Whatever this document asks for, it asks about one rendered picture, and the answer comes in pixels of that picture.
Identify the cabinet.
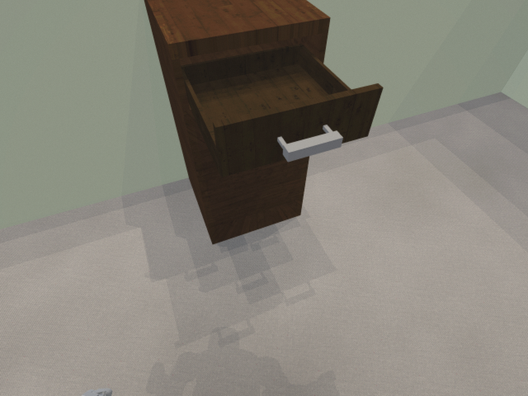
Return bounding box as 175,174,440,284
144,0,331,244

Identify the handle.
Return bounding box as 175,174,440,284
277,125,343,162

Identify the drawer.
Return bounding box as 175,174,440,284
181,44,383,177

